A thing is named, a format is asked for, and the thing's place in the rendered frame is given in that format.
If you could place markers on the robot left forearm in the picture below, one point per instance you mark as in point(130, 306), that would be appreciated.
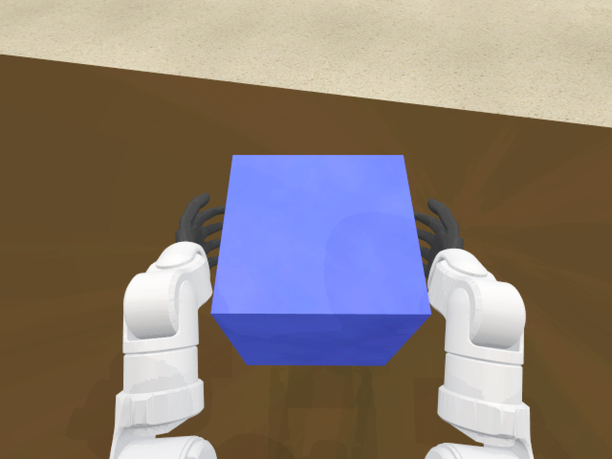
point(161, 388)

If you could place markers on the robot left upper arm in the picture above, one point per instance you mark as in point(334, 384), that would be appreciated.
point(184, 447)

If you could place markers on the robot right hand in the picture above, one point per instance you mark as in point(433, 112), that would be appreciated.
point(446, 232)

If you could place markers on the robot right forearm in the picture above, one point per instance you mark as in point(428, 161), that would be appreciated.
point(485, 320)

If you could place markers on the carton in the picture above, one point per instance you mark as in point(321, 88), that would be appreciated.
point(319, 261)

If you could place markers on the robot left hand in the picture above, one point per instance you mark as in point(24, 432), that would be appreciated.
point(190, 226)

